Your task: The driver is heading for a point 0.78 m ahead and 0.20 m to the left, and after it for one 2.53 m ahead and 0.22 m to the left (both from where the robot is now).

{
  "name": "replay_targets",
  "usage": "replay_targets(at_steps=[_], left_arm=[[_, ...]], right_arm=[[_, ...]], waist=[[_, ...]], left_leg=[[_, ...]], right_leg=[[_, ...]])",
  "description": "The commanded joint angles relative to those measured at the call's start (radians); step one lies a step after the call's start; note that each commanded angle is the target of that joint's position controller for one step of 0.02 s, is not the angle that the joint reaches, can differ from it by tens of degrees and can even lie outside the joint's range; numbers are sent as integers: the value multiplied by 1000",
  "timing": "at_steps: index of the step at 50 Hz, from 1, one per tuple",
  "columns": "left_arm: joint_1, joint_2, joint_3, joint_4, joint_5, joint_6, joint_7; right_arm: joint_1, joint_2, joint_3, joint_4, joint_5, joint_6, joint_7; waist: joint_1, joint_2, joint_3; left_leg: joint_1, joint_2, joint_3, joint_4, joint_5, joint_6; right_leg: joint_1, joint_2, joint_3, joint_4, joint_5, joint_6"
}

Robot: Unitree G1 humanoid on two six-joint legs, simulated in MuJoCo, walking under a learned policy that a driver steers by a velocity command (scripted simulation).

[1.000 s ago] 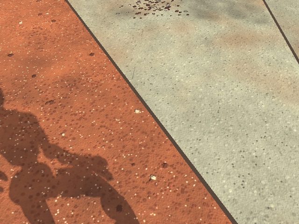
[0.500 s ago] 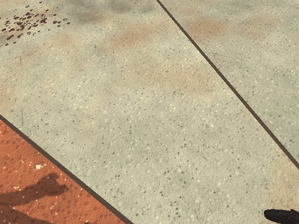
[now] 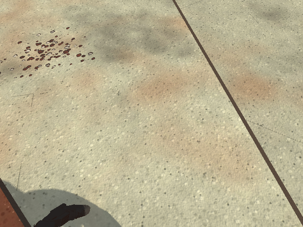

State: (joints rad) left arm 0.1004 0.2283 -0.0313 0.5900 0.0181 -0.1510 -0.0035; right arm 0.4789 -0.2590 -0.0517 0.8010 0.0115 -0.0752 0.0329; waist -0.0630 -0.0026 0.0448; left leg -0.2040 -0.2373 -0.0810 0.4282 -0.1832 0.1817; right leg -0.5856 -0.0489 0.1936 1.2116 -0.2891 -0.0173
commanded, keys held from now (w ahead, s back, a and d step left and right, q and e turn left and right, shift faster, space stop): w+q+shift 0.70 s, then w+e+shift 0.30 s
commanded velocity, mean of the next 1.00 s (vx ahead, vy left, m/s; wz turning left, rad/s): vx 1.00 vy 0.00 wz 0.69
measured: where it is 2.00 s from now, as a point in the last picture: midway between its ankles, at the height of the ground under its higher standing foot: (60, 68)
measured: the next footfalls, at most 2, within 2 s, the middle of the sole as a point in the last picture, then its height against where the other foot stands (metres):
right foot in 0.22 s outside the picture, level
left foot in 0.70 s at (110, 186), level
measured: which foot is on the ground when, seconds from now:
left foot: down 0.00-0.22, up 0.24-0.68, down 0.70-1.00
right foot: up 0.00-0.20, down 0.22-0.70, up 0.72-1.00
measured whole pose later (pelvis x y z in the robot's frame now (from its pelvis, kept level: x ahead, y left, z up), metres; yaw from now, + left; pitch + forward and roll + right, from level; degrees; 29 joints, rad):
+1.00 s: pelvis +0.79 +0.21 +0.00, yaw +41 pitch -1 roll +2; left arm 0.19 0.28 0.02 0.71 -0.03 -0.07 0.00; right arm 0.39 -0.23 -0.03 0.79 -0.02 -0.12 0.02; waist -0.05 -0.04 0.02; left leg 0.04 -0.12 0.10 0.31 -0.34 0.11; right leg -0.85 -0.15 0.08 0.92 0.14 0.00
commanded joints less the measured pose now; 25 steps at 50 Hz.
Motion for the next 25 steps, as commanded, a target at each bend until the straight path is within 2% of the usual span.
replay_targets(at_steps=[1,3,4,6,8,9,10,11,12,13,14,15,16,17,18,19,20,21,23,25], left_arm=[[-33,126,38,-86,26,2,17],[-140,71,25,-127,20,-1,13],[-164,72,30,-137,4,-2,12],[-167,118,57,-142,-31,-2,16],[-176,158,79,-146,-54,-8,19],[-121,187,98,-134,-59,-14,20],[21,219,122,-111,-63,-19,21],[276,247,137,-74,-64,-10,29],[381,337,148,-45,-19,1,23],[373,315,152,-19,-24,8,3],[309,214,137,-45,-25,19,11],[279,185,128,-25,-17,30,15],[269,176,124,-3,-4,36,13],[239,161,118,17,7,34,14],[219,128,110,36,3,31,9],[212,101,104,55,-10,29,3],[205,95,104,73,-22,28,-1],[198,107,107,87,-27,26,-2],[166,144,115,100,-19,24,2],[164,174,120,112,-9,21,9]], right_arm=[[-151,-125,-28,-125,27,-27,-27],[-120,-142,-36,-106,37,-17,-39],[-85,-151,-39,-92,39,-13,-40],[-60,-150,-42,-76,49,-6,-46],[-47,-134,-45,-66,49,4,-50],[-55,-137,-48,-67,41,10,-50],[-81,-144,-49,-76,29,16,-43],[-128,-100,-30,-112,-7,20,-34],[61,55,13,-146,11,10,-28],[55,-14,27,-168,71,7,-34],[-72,-98,9,-158,63,16,-44],[-172,-132,-2,-173,32,19,-42],[-257,-124,-5,-196,7,19,-36],[-268,-107,-8,-216,12,23,-25],[-266,-89,-8,-223,27,33,-19],[-263,-70,-5,-232,39,45,-15],[-267,-54,0,-242,42,55,-11],[-280,-47,5,-253,35,60,-6],[-307,-52,11,-270,25,57,1],[-368,-74,10,-279,23,49,11]], waist=[[80,-41,91],[18,19,76],[-11,39,43],[-21,79,9],[-16,101,-2],[23,111,-40],[114,113,-135],[241,101,-319],[141,-324,-504],[143,-488,-489],[189,-293,-301],[194,-120,-174],[188,-12,-84],[147,-36,-39],[124,-68,-16],[108,-88,-10],[91,-87,1],[80,-74,21],[59,-53,60],[74,-27,96]], left_leg=[[-268,212,-345,-278,-23,147],[-356,160,-284,-253,-20,83],[-357,167,-305,-246,-57,61],[-237,183,-361,-183,-121,33],[-82,210,-405,-84,-67,6],[-22,220,-410,8,56,-13],[6,203,-373,188,218,-50],[-119,193,-312,482,213,-83],[-438,80,-194,855,-407,-121],[-651,192,-122,1046,-342,-124],[-713,241,-84,1082,-233,-129],[-703,269,-47,1048,-165,-129],[-668,302,-35,1000,-135,-125],[-630,336,-44,955,-104,-124],[-607,360,-41,934,-105,-121],[-609,376,-33,927,-108,-117],[-624,394,-29,918,-106,-115],[-648,401,-24,909,-75,-120],[-658,405,-17,832,24,-137],[-633,386,29,701,156,-144]], right_leg=[[48,-4,-103,-279,132,56],[211,43,-140,-520,338,77],[291,73,-145,-576,420,90],[326,84,-92,-681,444,109],[309,75,-61,-757,378,98],[360,80,-67,-765,318,80],[499,59,-74,-748,255,49],[805,-62,-1,-629,107,-4],[1168,-339,525,-750,-203,-165],[1155,-428,856,-891,-622,-220],[1016,-353,696,-923,-598,-174],[874,-300,490,-917,-371,-134],[745,-251,333,-921,-153,-114],[652,-225,236,-937,-48,-113],[599,-202,156,-957,7,-106],[577,-191,95,-970,47,-102],[550,-196,50,-982,89,-102],[531,-201,3,-998,145,-108],[477,-195,-102,-1041,229,-108],[456,-167,-215,-1080,283,-91]])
